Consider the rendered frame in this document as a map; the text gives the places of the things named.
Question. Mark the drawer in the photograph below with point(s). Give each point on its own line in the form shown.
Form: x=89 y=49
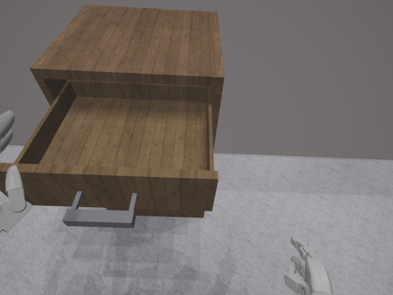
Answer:
x=112 y=139

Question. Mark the robot left hand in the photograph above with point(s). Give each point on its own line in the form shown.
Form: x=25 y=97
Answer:
x=11 y=213

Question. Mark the robot right hand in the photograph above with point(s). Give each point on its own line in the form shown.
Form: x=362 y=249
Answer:
x=313 y=275

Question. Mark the cabinet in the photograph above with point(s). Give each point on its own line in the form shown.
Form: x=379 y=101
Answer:
x=141 y=45

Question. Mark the handle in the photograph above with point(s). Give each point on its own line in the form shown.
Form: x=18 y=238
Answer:
x=100 y=218

